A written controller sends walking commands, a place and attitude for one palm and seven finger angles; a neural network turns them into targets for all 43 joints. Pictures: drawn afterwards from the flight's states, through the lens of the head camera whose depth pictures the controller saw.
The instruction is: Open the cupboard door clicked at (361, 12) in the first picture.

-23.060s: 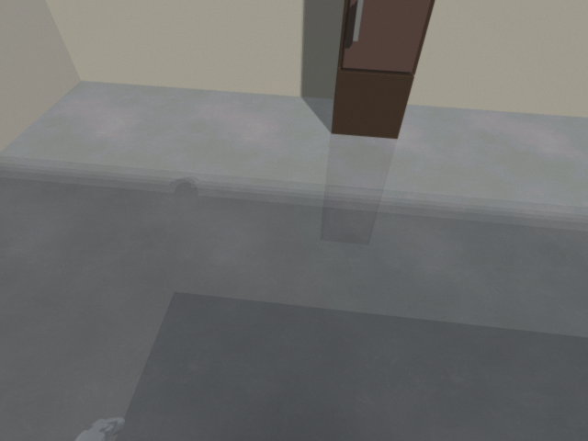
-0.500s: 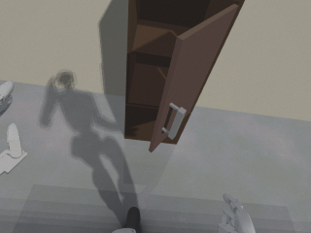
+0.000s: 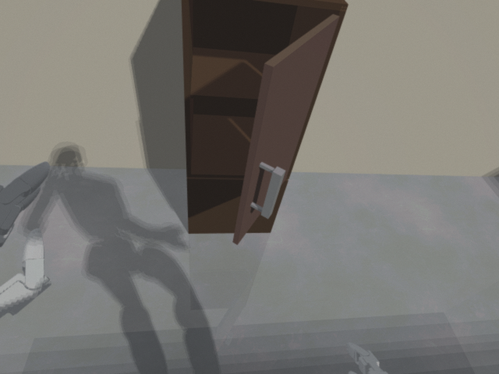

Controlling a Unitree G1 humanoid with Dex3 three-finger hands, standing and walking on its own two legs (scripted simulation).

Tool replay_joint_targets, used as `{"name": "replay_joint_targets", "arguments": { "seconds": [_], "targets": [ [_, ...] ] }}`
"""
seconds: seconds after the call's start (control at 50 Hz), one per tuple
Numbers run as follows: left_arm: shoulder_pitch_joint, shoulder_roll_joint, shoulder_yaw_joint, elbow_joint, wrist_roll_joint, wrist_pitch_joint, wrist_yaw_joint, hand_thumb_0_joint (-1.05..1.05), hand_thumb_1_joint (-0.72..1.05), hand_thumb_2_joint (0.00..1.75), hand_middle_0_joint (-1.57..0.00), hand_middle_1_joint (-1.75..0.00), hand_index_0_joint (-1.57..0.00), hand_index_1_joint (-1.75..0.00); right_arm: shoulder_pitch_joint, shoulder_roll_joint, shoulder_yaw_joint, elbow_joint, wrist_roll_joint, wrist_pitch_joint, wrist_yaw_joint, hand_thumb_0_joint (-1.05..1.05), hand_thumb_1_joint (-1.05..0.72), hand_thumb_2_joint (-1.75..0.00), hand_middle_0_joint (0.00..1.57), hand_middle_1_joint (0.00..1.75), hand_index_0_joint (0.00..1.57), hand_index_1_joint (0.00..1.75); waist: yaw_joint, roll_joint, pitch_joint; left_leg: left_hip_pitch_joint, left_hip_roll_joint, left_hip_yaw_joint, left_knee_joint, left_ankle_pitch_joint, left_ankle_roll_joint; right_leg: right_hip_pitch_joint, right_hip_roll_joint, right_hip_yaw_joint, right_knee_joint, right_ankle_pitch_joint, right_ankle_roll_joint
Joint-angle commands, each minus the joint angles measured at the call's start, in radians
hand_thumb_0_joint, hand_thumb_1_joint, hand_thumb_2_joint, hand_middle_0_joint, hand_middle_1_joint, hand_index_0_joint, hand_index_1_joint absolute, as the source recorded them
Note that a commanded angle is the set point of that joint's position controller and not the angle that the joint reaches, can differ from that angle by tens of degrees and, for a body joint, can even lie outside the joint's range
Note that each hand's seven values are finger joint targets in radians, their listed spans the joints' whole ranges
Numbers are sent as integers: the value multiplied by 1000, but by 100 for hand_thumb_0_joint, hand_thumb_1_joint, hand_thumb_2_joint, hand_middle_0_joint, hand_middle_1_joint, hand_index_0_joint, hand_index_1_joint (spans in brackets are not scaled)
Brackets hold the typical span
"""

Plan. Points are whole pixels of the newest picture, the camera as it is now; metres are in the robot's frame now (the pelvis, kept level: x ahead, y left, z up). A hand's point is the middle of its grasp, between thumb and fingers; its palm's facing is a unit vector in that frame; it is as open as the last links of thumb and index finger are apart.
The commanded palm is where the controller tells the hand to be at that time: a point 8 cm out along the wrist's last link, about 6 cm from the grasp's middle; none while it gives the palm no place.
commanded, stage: stop stepping back and stand still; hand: left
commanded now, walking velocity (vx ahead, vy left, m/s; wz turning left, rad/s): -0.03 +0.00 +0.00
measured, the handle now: (265, 190) +0.58 -0.04 -0.12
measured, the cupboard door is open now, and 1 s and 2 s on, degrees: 54 54 54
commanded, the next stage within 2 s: let the arm hang, fingers relaxed in 0.64 s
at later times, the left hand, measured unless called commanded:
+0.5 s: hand (91, 228) +0.24 +0.22 +0.16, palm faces +0.41 -0.75 -0.52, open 7.4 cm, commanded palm +0.17 +0.26 +0.16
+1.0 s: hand out of the picture +0.13 +0.11 -0.17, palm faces +0.02 -0.97 -0.26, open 7.4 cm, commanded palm none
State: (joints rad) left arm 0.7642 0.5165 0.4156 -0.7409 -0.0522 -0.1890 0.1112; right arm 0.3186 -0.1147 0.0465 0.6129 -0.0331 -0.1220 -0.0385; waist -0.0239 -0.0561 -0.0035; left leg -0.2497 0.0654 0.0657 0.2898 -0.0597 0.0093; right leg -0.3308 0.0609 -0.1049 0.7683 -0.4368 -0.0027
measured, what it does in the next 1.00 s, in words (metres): steps on the spot: right foot, then right foot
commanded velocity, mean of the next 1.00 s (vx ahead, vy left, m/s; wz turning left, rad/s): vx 0.00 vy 0.00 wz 0.00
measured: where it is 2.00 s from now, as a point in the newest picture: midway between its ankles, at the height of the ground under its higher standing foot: outside the picture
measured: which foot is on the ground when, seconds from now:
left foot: down 0.00-0.98, up 1.00-1.00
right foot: up 0.00-0.12, down 0.14-0.76, up 0.78-0.94, down 0.96-1.00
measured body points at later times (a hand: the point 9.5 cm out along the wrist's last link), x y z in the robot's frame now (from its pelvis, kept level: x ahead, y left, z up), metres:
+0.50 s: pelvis +0.04 -0.04 -0.02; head +0.05 -0.06 +0.43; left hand +0.22 +0.25 +0.19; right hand +0.20 -0.28 -0.11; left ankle +0.04 +0.09 -0.75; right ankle -0.06 -0.08 -0.74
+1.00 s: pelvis +0.03 -0.08 -0.04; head +0.05 -0.10 +0.41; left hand +0.13 +0.16 -0.15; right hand +0.15 -0.32 -0.18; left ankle +0.05 +0.07 -0.75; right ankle +0.08 -0.18 -0.76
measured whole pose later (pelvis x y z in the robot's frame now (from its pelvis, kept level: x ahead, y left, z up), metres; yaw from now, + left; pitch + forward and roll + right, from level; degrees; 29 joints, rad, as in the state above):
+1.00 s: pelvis +0.03 -0.08 -0.04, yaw +4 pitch -2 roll +3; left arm 0.27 0.20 -0.01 0.64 0.04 0.07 -0.01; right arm 0.19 -0.24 -0.01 0.81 -0.03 0.03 0.00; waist -0.03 -0.01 0.08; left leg -0.33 -0.03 -0.02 0.69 -0.37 -0.01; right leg -0.38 -0.02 0.06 0.76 -0.34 -0.01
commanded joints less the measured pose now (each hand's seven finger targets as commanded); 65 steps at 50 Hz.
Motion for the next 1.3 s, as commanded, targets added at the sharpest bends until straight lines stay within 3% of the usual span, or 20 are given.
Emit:
{"name": "replay_joint_targets", "arguments": {
  "seconds": [0.0,0.06,0.14,0.28,0.4,0.46,0.54,0.6,0.7,0.72,0.74,0.78,0.88,0.9,0.94,0.98,1.04,1.1,1.14,1.28],
  "targets": [
    [-164,121,171,57,-15,-2,78,0,90,90,-20,-30,-20,-30,-159,-185,-83,-123,1,-22,-59,0,-90,-90,20,30,20,30,8,332,-46,18,161,-152,-233,-476,-36,129,28,-40,-183,-115,-25],
    [-194,106,132,143,-9,22,69,0,90,90,-20,-30,-20,-30,-155,-212,-96,-106,8,-18,-60,0,-90,-90,20,30,20,30,4,166,-41,-6,103,-115,-69,-353,-18,227,-19,14,-439,12,-45],
    [-282,146,127,88,-3,1,60,0,90,90,-20,-30,-20,-30,-218,-193,-75,-116,23,-27,-33,0,-90,-90,20,30,20,30,24,-90,-50,-198,-18,-62,493,-268,-19,176,-371,351,-547,454,-178],
    [-285,124,148,22,11,-58,72,0,90,90,-20,-30,-20,-30,-209,-187,-71,-112,37,-50,-55,0,-90,-90,20,30,20,30,34,72,-8,-172,-42,11,327,-206,11,278,-277,201,-370,886,-65],
    [-260,128,180,54,5,-74,70,0,90,90,-20,-30,-20,-30,-148,-206,-84,-122,38,-38,-50,0,-90,-90,20,30,20,30,11,205,-161,303,87,-144,261,620,115,36,-89,85,-108,642,84],
    [-200,69,140,117,7,-48,49,0,90,90,-20,-30,-20,-30,-178,-207,-93,-125,44,-31,-36,0,-90,-90,20,30,20,30,18,127,-72,108,96,-131,225,404,56,143,-81,105,-355,369,39],
    [-116,84,156,157,4,-49,43,0,90,90,-20,-30,-20,-30,-190,-200,-90,-139,46,-8,-24,0,-90,-90,20,30,20,30,13,-17,-75,-112,-30,-22,340,-14,8,314,-220,214,-387,981,18],
    [-140,104,183,124,-8,-74,54,0,90,90,-20,-30,-20,-30,-202,-191,-82,-144,52,-4,-24,0,-90,-90,20,30,20,30,42,-97,-141,-222,-70,-6,375,-297,19,472,-276,198,-320,1353,142],
    [-221,110,146,-7,-9,-70,62,0,90,90,-20,-30,-20,-30,-179,-218,-85,-141,38,-17,-46,0,-90,-90,20,30,20,30,12,138,-233,268,5,-72,173,430,79,197,-123,88,-165,885,90],
    [-304,-124,-314,794,52,32,-41,0,90,90,-20,-30,-20,-30,-164,-360,-134,35,42,-90,32,0,-90,-90,20,30,20,30,-99,242,-113,304,97,-274,266,663,152,-123,-97,47,140,656,36],
    [-336,-126,-298,806,78,143,-73,0,90,90,-20,-30,-20,-30,-38,-400,-151,69,21,5,34,0,-90,-90,20,30,20,30,-99,281,-77,275,235,-426,198,931,275,-200,-47,133,334,-77,5],
    [-339,-199,-309,847,80,197,-75,0,90,90,-20,-30,-20,-30,-41,-314,-118,54,-5,62,12,0,-90,-90,20,30,20,30,-61,119,-93,212,277,-399,210,852,294,-236,-45,238,398,-240,18],
    [-395,-196,-349,1167,90,204,-103,0,90,90,-20,-30,-20,-30,-179,-271,-91,67,-3,96,28,0,-90,-90,20,30,20,30,69,-25,-81,-172,84,-176,179,44,109,194,-59,90,-63,111,33],
    [-381,-156,-342,1229,89,203,-101,0,90,90,-20,-30,-20,-30,-183,-248,-90,85,2,107,28,0,-90,-90,20,30,20,30,81,-39,-59,-238,20,-139,221,-150,60,259,-77,135,-167,169,30],
    [-446,-32,-336,1281,94,199,-101,0,90,90,-20,-30,-20,-30,-124,-193,-90,100,12,140,33,0,-90,-90,20,30,20,30,29,-113,18,-152,-116,-59,433,-462,-7,-23,-343,542,-517,-83,-83],
    [-552,-33,-348,1341,88,209,-103,0,90,90,-20,-30,-20,-30,-111,-191,-92,161,11,163,37,0,-90,-90,20,30,20,30,-2,-16,96,-45,-105,-58,579,-433,2,-232,-328,545,-610,-323,-132],
    [-578,-131,-358,1465,81,203,-91,0,90,90,-20,-30,-20,-30,-50,-185,-90,240,13,157,23,0,-90,-90,20,30,20,30,-14,-116,122,-63,-57,-89,569,-359,18,-146,-265,426,-571,-60,-142],
    [-518,-181,-353,1553,71,198,-83,0,90,90,-20,-30,-20,-30,45,-145,-81,315,14,136,19,0,-90,-90,20,30,20,30,-18,101,-18,101,-35,-117,172,-204,31,-9,-211,304,-395,129,-106],
    [-457,-234,-371,1607,55,198,-88,0,90,90,-20,-30,-20,-30,-11,-189,-74,320,2,121,10,0,-90,-90,20,30,20,30,38,269,-44,21,120,-302,60,-59,95,75,-101,165,-293,180,-38],
    [-492,-218,-388,1757,55,183,-86,0,90,90,-20,-30,-20,-30,19,-151,-65,411,17,110,-8,0,-90,-90,20,30,20,30,25,109,-49,53,45,-162,70,57,41,216,-139,167,-354,426,-43]
  ]
}}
